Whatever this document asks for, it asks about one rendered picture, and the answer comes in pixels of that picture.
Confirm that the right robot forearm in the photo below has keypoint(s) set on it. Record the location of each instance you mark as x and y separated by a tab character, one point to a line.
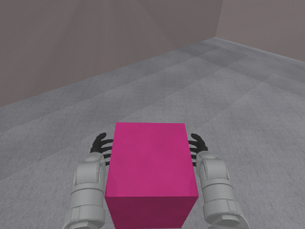
220	205

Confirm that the right robot hand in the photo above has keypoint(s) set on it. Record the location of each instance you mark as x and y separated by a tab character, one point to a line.
199	144

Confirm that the left robot hand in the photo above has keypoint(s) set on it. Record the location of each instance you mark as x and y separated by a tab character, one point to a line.
98	143

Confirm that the carton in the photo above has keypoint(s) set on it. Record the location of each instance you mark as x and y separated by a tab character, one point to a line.
151	182

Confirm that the left robot forearm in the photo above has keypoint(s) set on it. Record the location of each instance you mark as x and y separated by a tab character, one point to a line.
87	194

